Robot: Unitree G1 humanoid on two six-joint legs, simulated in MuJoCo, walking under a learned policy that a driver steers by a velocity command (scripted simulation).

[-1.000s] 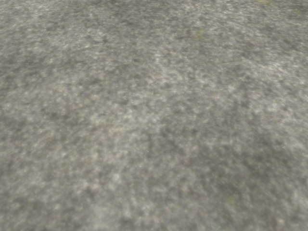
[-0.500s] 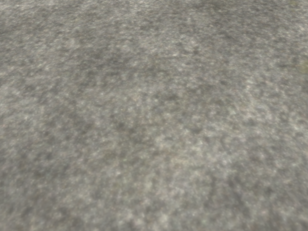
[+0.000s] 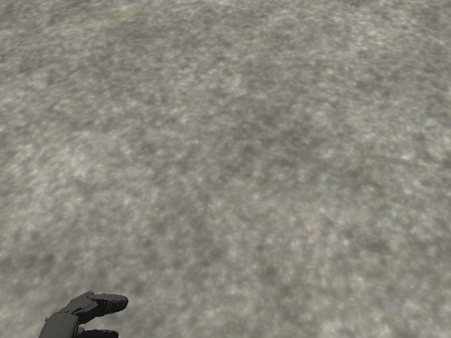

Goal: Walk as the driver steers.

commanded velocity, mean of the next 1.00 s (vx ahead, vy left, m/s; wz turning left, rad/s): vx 0.20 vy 0.00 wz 0.97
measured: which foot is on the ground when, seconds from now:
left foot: down 0.00-0.10, up 0.12-0.52, down 0.54-0.92, up 0.94-1.00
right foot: up 0.00-0.10, down 0.12-0.54, up 0.56-0.90, down 0.92-1.00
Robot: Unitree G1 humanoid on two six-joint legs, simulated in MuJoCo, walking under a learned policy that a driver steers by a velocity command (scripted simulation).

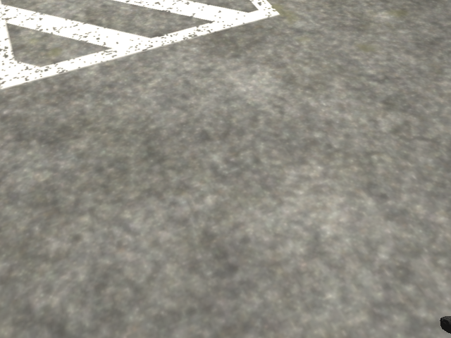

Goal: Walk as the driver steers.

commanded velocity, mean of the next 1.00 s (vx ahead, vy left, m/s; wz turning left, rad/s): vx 0.00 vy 0.00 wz -0.51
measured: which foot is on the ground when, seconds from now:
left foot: up 0.00-0.24, down 0.26-0.64, up 0.66-1.00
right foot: down 0.00-0.28, up 0.30-0.60, down 0.62-1.00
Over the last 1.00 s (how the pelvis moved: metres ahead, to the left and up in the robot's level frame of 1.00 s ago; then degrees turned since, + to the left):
0.40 -0.03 0.00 58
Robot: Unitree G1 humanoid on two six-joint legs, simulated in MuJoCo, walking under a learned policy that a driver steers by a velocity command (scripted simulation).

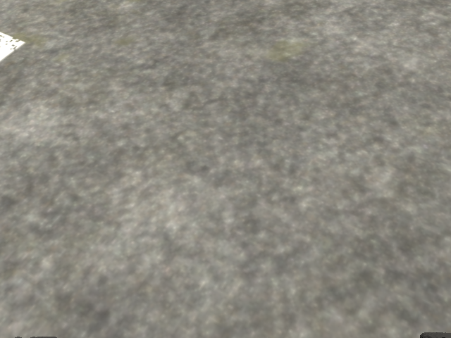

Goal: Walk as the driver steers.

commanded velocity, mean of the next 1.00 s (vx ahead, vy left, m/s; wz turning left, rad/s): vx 0.01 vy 0.00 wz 0.55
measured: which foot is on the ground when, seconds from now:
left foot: up 0.00-0.06, down 0.08-0.38, up 0.40-0.70, down 0.72-1.00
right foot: down 0.00-0.72, up 0.74-1.00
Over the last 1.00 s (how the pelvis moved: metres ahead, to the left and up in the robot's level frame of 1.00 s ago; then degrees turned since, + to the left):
0.02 -0.03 0.01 -36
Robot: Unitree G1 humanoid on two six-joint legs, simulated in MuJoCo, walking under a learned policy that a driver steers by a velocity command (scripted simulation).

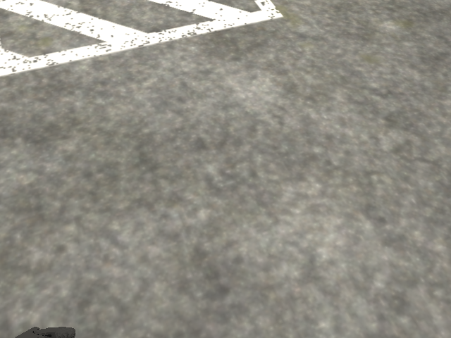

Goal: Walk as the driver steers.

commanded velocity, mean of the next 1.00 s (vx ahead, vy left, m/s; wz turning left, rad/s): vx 0.38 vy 0.00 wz -0.60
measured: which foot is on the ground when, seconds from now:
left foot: down 0.00-0.22, up 0.24-0.60, down 0.62-1.00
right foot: up 0.00-0.20, down 0.22-0.60, up 0.62-1.00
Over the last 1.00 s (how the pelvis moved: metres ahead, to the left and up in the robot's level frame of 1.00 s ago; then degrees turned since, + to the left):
0.04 0.08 0.00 38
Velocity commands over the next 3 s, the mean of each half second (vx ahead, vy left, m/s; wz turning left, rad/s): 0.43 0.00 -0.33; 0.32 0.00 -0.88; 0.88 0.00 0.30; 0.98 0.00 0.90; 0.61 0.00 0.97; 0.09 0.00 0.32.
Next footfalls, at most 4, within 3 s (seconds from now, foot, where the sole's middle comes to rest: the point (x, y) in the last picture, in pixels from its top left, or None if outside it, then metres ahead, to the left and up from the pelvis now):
0.22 right None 0.11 -0.14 -0.78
0.62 left None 0.42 -0.02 -0.78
1.12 right None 0.30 -0.30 -0.78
1.56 left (352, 243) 0.72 -0.44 -0.78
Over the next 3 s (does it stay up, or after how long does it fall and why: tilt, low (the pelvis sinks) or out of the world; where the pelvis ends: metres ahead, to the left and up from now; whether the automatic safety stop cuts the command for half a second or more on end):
stays up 1.47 -0.56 -0.01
